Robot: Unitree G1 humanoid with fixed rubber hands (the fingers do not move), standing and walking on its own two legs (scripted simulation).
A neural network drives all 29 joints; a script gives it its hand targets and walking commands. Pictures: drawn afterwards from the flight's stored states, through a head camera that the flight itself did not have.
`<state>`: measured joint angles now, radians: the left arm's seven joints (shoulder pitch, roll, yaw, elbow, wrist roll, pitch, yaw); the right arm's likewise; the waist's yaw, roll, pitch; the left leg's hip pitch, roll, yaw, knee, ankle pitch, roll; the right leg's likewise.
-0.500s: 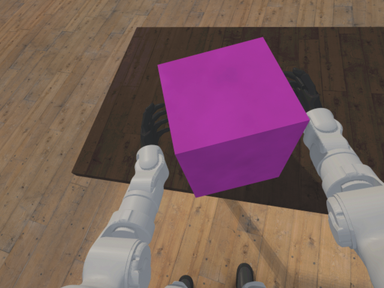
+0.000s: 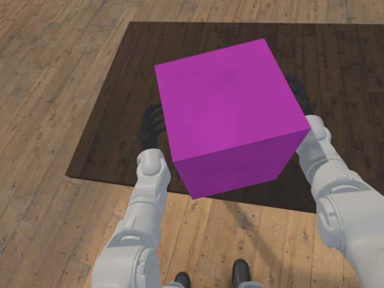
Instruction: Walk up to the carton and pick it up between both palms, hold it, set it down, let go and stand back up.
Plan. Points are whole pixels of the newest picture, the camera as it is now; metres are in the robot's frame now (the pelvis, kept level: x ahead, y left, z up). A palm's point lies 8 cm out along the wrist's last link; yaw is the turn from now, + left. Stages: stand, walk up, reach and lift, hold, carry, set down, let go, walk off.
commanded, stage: reach and lift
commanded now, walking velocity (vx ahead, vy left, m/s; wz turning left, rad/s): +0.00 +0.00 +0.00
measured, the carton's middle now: (223, 130) +0.43 +0.01 +0.00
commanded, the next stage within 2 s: none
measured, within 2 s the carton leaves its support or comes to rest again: neither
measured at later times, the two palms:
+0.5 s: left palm (152, 147) +0.38 +0.16 +0.01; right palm (296, 119) +0.46 -0.13 +0.02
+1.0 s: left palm (153, 148) +0.38 +0.16 +0.01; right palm (296, 119) +0.46 -0.13 +0.02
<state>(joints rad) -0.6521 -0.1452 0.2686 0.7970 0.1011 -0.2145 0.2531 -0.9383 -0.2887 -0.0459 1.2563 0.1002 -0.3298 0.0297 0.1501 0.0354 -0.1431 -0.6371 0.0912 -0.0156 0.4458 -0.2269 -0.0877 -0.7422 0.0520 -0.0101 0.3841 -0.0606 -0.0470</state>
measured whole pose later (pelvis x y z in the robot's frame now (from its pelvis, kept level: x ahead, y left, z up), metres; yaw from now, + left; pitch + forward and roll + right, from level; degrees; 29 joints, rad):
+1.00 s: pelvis +0.00 -0.01 +0.01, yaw +0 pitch +23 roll +1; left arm -0.64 -0.20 0.50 0.85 0.28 -0.39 0.19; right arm -0.93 -0.16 -0.40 1.35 -0.30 -0.50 0.04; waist 0.10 0.01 -0.12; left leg -0.55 0.10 -0.01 0.31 -0.16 -0.09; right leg -0.67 0.06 -0.02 0.28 -0.02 -0.06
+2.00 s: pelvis -0.01 +0.00 +0.00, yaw +2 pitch +27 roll +0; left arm -0.67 -0.17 0.41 0.99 0.15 -0.52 0.22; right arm -0.96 -0.22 -0.30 1.53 -0.27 -0.69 -0.05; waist 0.07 0.00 -0.22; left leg -0.71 0.08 -0.04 0.43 -0.19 -0.09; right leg -0.80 0.04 -0.04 0.37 -0.04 -0.05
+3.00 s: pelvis -0.03 +0.01 +0.01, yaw +5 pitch +7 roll +0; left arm -0.74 0.00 0.21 0.86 0.00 0.03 0.20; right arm -0.83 -0.14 -0.10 1.02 0.11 -0.01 -0.12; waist -0.01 0.00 -0.18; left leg -0.37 0.04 -0.09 0.47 -0.23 -0.06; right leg -0.45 -0.01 -0.09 0.44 -0.12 -0.03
